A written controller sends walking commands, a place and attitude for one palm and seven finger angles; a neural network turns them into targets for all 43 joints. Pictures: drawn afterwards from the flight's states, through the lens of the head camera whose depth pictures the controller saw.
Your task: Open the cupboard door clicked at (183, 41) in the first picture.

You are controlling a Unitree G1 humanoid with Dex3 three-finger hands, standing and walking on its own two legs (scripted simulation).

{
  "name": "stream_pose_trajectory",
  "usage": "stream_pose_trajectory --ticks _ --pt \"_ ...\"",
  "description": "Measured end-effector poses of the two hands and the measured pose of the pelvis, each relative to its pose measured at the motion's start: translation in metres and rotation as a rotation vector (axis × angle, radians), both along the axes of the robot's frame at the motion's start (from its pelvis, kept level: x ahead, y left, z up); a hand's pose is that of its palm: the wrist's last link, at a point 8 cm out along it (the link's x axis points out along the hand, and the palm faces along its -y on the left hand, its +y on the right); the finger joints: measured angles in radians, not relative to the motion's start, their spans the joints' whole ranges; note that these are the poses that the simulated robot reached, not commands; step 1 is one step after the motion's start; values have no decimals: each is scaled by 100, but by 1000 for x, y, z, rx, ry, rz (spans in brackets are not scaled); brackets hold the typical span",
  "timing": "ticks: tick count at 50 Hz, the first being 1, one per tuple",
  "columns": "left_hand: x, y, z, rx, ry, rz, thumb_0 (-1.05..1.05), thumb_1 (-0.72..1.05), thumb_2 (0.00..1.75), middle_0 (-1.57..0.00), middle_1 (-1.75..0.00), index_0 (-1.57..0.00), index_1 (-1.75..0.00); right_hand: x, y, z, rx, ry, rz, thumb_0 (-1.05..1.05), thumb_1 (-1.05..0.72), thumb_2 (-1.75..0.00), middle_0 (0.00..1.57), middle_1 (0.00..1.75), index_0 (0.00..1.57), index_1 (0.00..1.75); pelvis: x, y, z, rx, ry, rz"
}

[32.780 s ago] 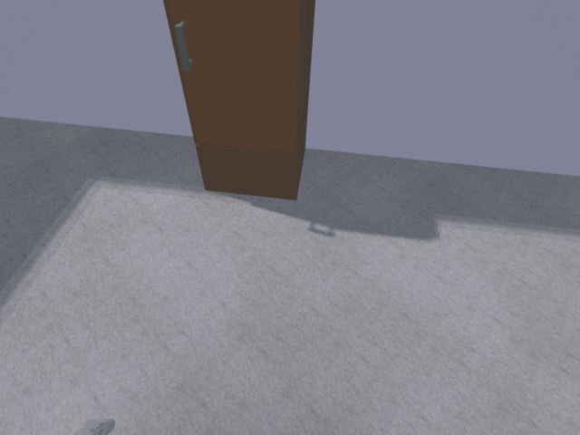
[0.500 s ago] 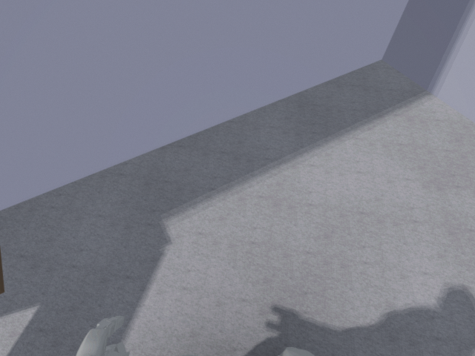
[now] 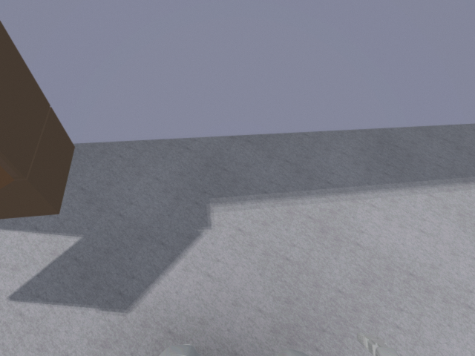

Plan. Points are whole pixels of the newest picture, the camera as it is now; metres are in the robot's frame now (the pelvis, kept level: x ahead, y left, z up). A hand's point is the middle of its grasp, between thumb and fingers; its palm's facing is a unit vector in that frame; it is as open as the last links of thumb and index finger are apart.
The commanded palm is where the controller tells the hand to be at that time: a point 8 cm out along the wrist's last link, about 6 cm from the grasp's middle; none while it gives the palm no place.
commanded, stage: turn to face it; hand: left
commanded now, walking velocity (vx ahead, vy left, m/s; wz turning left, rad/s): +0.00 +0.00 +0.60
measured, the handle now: out of the picture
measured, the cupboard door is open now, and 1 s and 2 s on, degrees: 43 43 43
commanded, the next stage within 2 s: take the last steps up to it in 1.44 s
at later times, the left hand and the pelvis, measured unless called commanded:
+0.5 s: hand out of the picture +0.07 +0.16 -0.13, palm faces +0.24 -0.93 -0.27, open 7.4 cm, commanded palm none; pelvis +0.01 -0.05 +0.01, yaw +16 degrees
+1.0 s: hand out of the picture -0.06 +0.21 -0.16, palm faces +0.58 -0.78 -0.24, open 7.4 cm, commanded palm none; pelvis +0.01 -0.01 +0.02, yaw +34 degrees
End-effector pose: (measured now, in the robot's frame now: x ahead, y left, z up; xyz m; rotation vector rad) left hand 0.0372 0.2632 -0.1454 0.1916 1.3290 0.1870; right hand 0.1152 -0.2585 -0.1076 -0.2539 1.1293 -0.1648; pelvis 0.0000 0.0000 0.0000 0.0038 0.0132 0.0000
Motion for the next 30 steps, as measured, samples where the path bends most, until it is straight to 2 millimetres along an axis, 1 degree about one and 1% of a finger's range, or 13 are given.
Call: stream_pose_trajectory --ticks 2,4,9,14,17,19,21,25,28,30 --pt "0 8 5 7 0 25 1 91 90 -20 -30 -20 -30 4 6 6 -10 -4 21 0 -90 -90 20 30 20 29 1 2 5 -12 3 20" --pt "5 12 12 9 -25 40 1 91 90 -20 -30 -20 -30 5 10 10 -13 7 38 0 -90 -90 20 30 20 29 2 3 11 -18 5 37" --pt "22 11 27 15 -106 63 1 91 90 -20 -30 -20 -30 1 15 11 2 47 69 0 -90 -90 20 30 20 29 5 0 19 -27 5 82" --pt "39 -4 36 23 -169 78 1 91 90 -20 -30 -20 -30 -7 5 2 26 98 82 0 -90 -90 21 30 20 30 7 -13 19 -24 6 134" --pt "46 -18 39 34 -203 88 1 91 90 -20 -30 -20 -30 -9 -7 -8 40 129 89 0 -90 -90 21 30 20 30 9 -27 15 -17 9 171" --pt "46 -28 39 51 -231 99 0 91 90 -20 -30 -20 -30 -7 -17 -19 52 144 97 1 -90 -90 21 30 20 30 12 -38 8 0 15 199" --pt "40 -38 40 65 -235 112 0 91 90 -20 -30 -20 -30 -2 -26 -26 57 158 110 1 -90 -90 21 30 20 30 11 -45 6 2 9 225" --pt "14 -57 45 56 -191 171 0 91 90 -20 -30 -20 -30 15 -33 -22 57 174 153 1 -90 -90 20 30 20 29 13 -52 14 19 -4 284" --pt "-7 -68 43 37 -153 226 0 91 90 -20 -30 -21 -30 30 -31 -16 53 173 197 1 -91 -90 20 30 20 29 16 -55 18 27 -5 330" --pt "-21 -72 40 23 -136 268 0 91 90 -20 -30 -21 -30 42 -26 -12 46 173 235 1 -91 -90 20 30 20 29 18 -55 19 31 -4 361"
